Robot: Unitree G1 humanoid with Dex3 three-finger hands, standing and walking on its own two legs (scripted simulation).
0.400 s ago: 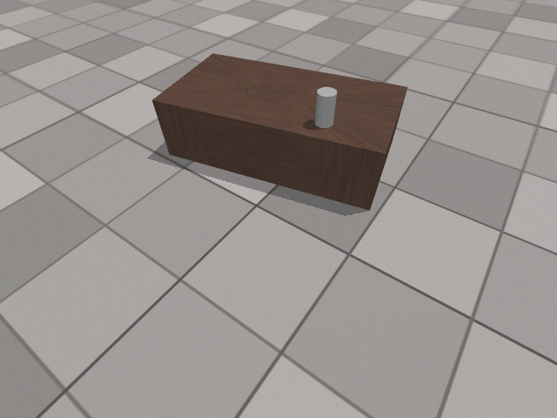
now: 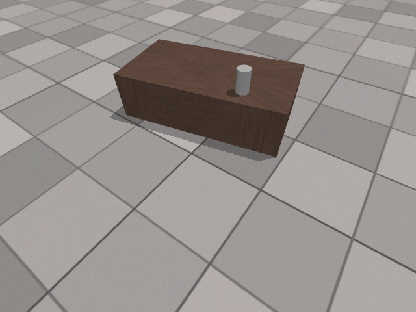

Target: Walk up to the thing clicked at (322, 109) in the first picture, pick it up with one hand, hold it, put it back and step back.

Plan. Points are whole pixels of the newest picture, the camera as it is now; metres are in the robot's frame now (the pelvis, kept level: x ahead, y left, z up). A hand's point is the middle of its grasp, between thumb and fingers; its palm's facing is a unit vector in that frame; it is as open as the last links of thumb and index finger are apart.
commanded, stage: stand
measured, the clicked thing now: (243, 80) +1.44 -0.22 -0.34
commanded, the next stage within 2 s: walk up in 0.72 s
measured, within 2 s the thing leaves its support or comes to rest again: neither
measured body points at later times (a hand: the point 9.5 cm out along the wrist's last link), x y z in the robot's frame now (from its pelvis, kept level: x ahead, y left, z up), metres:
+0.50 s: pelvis +0.00 +0.00 +0.00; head +0.01 +0.00 +0.45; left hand +0.08 +0.30 -0.13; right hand +0.08 -0.30 -0.13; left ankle -0.01 +0.13 -0.75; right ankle +0.00 -0.12 -0.75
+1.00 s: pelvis +0.04 +0.04 -0.01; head +0.06 +0.05 +0.44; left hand +0.06 +0.37 -0.14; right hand +0.12 -0.30 -0.12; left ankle +0.09 +0.17 -0.75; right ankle +0.00 -0.11 -0.75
